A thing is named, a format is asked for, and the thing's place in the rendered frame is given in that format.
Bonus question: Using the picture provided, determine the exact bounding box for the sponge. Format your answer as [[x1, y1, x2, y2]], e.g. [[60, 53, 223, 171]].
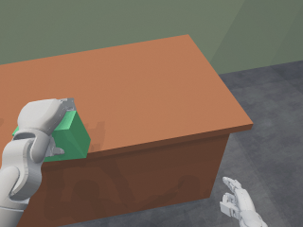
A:
[[12, 111, 91, 162]]

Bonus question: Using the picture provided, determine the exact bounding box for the table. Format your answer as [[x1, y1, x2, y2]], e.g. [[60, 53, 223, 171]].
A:
[[0, 34, 254, 227]]

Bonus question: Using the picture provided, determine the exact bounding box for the right robot hand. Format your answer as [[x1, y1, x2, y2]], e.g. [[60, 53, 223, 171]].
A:
[[220, 177, 256, 219]]

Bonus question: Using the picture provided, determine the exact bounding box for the left robot hand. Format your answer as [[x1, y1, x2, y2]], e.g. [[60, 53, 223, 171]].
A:
[[17, 97, 77, 157]]

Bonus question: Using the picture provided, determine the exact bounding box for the robot right forearm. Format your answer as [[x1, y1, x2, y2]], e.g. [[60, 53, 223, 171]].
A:
[[239, 210, 268, 227]]

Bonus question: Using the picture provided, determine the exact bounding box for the robot left forearm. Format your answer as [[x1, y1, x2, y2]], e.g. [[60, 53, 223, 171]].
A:
[[0, 129, 50, 227]]

